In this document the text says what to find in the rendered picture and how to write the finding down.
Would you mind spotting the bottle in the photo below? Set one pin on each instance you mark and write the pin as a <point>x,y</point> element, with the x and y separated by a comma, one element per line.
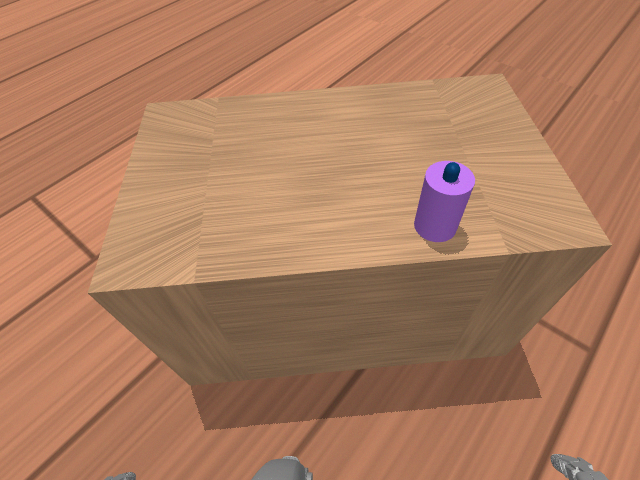
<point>445,193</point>

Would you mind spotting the right robot hand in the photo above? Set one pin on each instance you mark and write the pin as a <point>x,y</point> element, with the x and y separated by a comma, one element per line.
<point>575,469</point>

